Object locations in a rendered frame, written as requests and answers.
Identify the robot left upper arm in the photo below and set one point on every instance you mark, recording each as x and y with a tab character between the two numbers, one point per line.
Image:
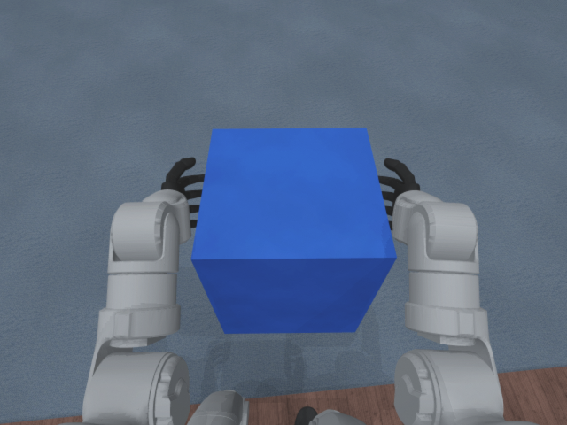
138	388

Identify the carton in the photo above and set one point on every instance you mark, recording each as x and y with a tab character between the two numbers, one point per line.
292	233

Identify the right robot foot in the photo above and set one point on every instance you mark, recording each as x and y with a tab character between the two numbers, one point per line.
305	415

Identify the robot left hand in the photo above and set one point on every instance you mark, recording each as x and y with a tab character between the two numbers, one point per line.
174	182

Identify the robot right upper arm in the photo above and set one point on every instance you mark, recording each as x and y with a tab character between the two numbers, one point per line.
444	387

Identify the robot right shin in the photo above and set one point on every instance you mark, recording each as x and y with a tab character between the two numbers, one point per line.
325	412

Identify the right robot forearm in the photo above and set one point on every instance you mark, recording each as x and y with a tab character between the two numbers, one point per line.
442	241

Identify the robot right hand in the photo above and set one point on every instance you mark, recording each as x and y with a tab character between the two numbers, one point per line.
408	183

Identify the left robot forearm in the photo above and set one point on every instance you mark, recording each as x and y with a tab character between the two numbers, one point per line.
141	306

